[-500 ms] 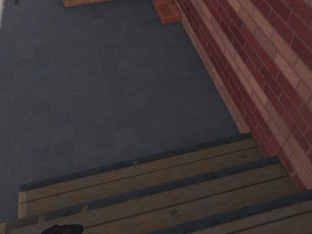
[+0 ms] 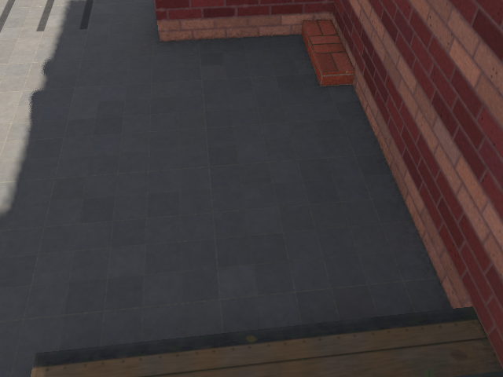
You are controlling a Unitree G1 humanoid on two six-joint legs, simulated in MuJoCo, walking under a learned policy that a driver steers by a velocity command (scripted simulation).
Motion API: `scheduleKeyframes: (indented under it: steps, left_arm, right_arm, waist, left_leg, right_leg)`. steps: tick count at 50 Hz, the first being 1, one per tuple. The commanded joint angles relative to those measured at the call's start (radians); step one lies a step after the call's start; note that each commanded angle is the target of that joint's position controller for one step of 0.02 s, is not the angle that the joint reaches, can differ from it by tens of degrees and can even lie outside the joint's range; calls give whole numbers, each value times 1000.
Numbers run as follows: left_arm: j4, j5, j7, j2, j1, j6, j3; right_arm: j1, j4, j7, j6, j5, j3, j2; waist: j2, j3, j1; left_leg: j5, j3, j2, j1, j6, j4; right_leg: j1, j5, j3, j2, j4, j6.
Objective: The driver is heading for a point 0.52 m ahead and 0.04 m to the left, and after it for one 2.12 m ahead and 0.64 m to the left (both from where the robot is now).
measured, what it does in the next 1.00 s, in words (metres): goes down: right foot 0.15 m lower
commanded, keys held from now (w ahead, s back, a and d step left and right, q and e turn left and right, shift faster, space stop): w+q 0.26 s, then w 0.04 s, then w+e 0.34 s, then w+q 0.36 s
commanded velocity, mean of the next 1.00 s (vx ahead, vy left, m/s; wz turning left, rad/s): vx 0.50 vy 0.00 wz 0.17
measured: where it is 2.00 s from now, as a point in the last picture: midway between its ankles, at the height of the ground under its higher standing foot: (204, 280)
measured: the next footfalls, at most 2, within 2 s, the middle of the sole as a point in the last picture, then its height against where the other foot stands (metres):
right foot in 0.50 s outside the picture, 0.15 m lower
left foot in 1.04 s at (199, 367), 0.15 m lower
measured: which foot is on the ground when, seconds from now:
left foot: down 0.00-0.52, up 0.54-1.00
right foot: down 0.00-0.02, up 0.04-0.48, down 0.50-1.00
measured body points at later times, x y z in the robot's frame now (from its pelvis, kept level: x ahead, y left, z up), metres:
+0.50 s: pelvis +0.28 +0.02 -0.13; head +0.28 +0.02 +0.32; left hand +0.44 +0.29 -0.19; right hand +0.33 -0.23 -0.26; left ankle +0.09 +0.10 -0.76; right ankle +0.41 -0.05 -0.87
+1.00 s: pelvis +0.55 +0.09 -0.26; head +0.55 +0.10 +0.19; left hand +0.46 +0.33 -0.40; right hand +0.79 -0.09 -0.34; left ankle +0.65 +0.23 -0.99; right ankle +0.39 -0.06 -0.91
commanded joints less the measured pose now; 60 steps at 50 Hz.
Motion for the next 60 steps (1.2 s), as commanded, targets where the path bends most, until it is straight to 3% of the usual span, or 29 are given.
scheduleKeyframes:
  steps: [1, 2, 3, 5, 6, 8, 11, 13, 16, 19, 24, 26, 27, 28, 29, 30, 31, 33, 35, 36, 38, 42, 49, 52, 53, 54, 55, 57, 60]
  left_arm:
    - [-28, -6, -28, 112, -19, -34, 28]
    - [-26, 15, -51, 45, 177, -65, 5]
    - [-62, -4, -62, 118, 147, -80, 5]
    - [-194, -62, -27, 108, -173, -66, 5]
    - [-204, -47, -7, 124, -222, -50, 14]
    - [-182, -10, -1, 134, -128, -38, 35]
    - [-237, 68, -10, 33, -233, -42, 16]
    - [-206, 31, -40, 85, -167, -54, 37]
    - [-289, 58, -59, 57, -388, -69, 18]
    - [-347, 19, -74, 24, -396, -49, 19]
    - [-286, -1, -88, 59, -211, -42, 37]
    - [-134, 24, -95, 101, 203, -36, 58]
    - [-90, -26, -107, 108, 276, -24, 49]
    - [-89, -51, -105, 127, 271, 6, 49]
    - [-97, -61, -96, 257, 232, 14, 85]
    - [-111, -13, -81, 174, 146, 31, 65]
    - [-130, -4, -79, 163, 62, 15, 54]
    - [-178, 0, -69, 77, -124, -36, 16]
    - [-140, -4, -35, 115, -98, -36, 32]
    - [-105, 19, -30, 120, -40, -33, 31]
    - [-61, -13, -27, 78, 67, -46, 22]
    - [-34, -28, 7, 73, 113, -35, 6]
    - [-20, -7, 4, 99, 126, 3, 13]
    - [7, 3, -25, 99, 73, -7, 4]
    - [9, 15, -48, 35, 177, -38, -5]
    - [-13, 7, -67, 84, 260, -71, -15]
    - [-104, -32, -70, 135, 140, -90, -9]
    - [-194, -39, -26, 163, -164, -65, 13]
    - [-200, 33, -6, 128, -146, -46, 34]
  right_arm:
    - [442, 106, -1, -5, -14, -60, -152]
    - [443, 125, 5, -2, 4, -35, -167]
    - [488, 119, -1, 21, 39, -46, -171]
    - [352, 99, -37, 39, 12, -52, -186]
    - [254, 56, -40, 31, -16, -30, -145]
    - [106, -1, -43, -11, -13, -5, -81]
    - [135, 16, -102, -2, 5, -15, -97]
    - [249, 59, -115, -5, 5, -18, -85]
    - [294, 78, -140, -1, 39, -5, -54]
    - [282, 98, -126, 20, 11, -6, -65]
    - [265, 97, -137, 44, 8, 3, -56]
    - [260, 104, -88, 26, 0, 9, -41]
    - [395, 118, -66, -2, -6, 21, -9]
    - [421, 96, -56, -25, 0, 24, -56]
    - [298, 5, -49, -45, 52, 28, -95]
    - [93, -20, -72, -27, 44, 19, -98]
    - [35, -58, -88, -12, 44, 5, -122]
    - [64, -35, -105, -8, -3, -21, -153]
    - [50, -31, -103, -17, -72, -4, -47]
    - [155, 20, -84, -21, -64, 1, -7]
    - [83, -9, -66, -16, -18, -21, -62]
    - [-158, -89, -29, -28, -43, 0, -16]
    - [-156, -134, 3, -18, 8, 5, -17]
    - [254, 26, -3, -17, -11, -36, -88]
    - [428, 84, -2, -10, -13, -48, -163]
    - [445, 89, 0, 11, 15, -43, -175]
    - [451, 99, -4, 24, 51, -70, -251]
    - [196, 16, -33, 21, -5, -37, -153]
    - [31, -37, -51, -32, 7, -17, -105]
  waist:
    - [85, -51, -214]
    - [324, -176, -100]
    - [284, -304, -157]
    - [8, -100, -154]
    - [-120, -12, -105]
    - [-105, 78, 22]
    - [45, 9, -13]
    - [63, -43, -30]
    - [-63, 60, -101]
    - [88, 68, -119]
    - [14, 97, -89]
    - [-145, -80, 55]
    - [-386, -192, 23]
    - [-381, -202, 18]
    - [-379, -195, 35]
    - [-65, -35, 48]
    - [-78, 17, -7]
    - [-39, 125, -121]
    - [-118, 103, -101]
    - [-154, 14, -125]
    - [-135, 27, -75]
    - [-64, 93, 19]
    - [-108, 171, 69]
    - [-43, 8, -129]
    - [186, -156, -139]
    - [251, -290, -130]
    - [244, -340, -177]
    - [-90, -52, -125]
    - [-64, 101, 8]
  left_leg:
    - [280, -23, 35, 583, 149, -28]
    - [549, -300, 202, 903, 281, 213]
    - [261, -486, 273, 975, 359, 103]
    - [-383, -722, 326, 742, 361, -143]
    - [-470, -725, 312, 536, 331, -140]
    - [-361, -559, 195, 202, 251, -102]
    - [81, -284, 18, -9, 196, -86]
    - [37, -323, 16, 165, 194, 26]
    - [-328, -250, -55, 22, 119, 98]
    - [-413, -282, -60, -17, 133, 176]
    - [-194, -326, 12, 200, 144, 532]
    - [-341, -151, -103, -139, 68, 1098]
    - [-1057, -53, -188, -498, -26, 1488]
    - [-1055, -47, -102, -633, -58, 1599]
    - [-919, -35, -71, -782, -85, 1446]
    - [-760, -25, -24, -776, -74, 1329]
    - [-680, -64, 6, -699, -68, 1247]
    - [-407, -129, 86, -486, -59, 843]
    - [-197, -16, 70, -234, -96, 574]
    - [-28, -6, 57, -112, -92, 651]
    - [84, -81, 93, -306, -65, 530]
    - [426, -9, 14, -83, -49, 73]
    - [80, -55, 15, -174, -23, -127]
    - [78, 44, -7, 430, 66, -145]
    - [538, -165, 167, 884, 203, 147]
    - [544, -356, 264, 1065, 313, 219]
    - [60, -581, 350, 1086, 423, 45]
    - [-433, -692, 328, 661, 333, -148]
    - [-199, -474, 163, 156, 262, -166]
  right_leg:
    - [-354, 889, 75, -83, 517, -40]
    - [-720, 6, 64, -14, 896, 50]
    - [-797, 21, 130, -24, 911, 93]
    - [-973, 230, 130, -75, 723, 84]
    - [-913, 314, 158, -111, 610, 70]
    - [-734, 541, 231, -169, 265, 42]
    - [-356, 861, 105, -103, -187, 98]
    - [-438, 1140, 186, -105, -198, 73]
    - [-284, 1433, 123, -58, -643, 47]
    - [-155, 1340, 120, -44, -658, 57]
    - [-159, 1159, 148, -137, -853, 2]
    - [446, 1334, 186, -193, -662, -117]
    - [774, 1405, 399, -311, -489, -257]
    - [761, 1273, 504, -351, -524, -286]
    - [780, 726, 764, -437, -706, -404]
    - [518, 415, 807, -424, -855, -348]
    - [330, 313, 923, -439, -864, -368]
    - [-44, 448, 705, -289, -846, -257]
    - [-237, 853, 426, -154, -829, -212]
    - [-250, 986, 391, -160, -776, -212]
    - [-52, 892, 386, -176, -715, -197]
    - [-181, 577, 269, -118, -626, -127]
    - [87, 765, 328, -195, -314, -148]
    - [-134, 972, 193, -137, 192, -100]
    - [-514, 338, 92, -32, 676, -3]
    - [-750, -13, 108, -39, 901, 69]
    - [-890, 59, 135, -39, 867, 102]
    - [-902, 355, 150, -129, 550, 81]
    - [-615, 603, 208, -186, 13, 100]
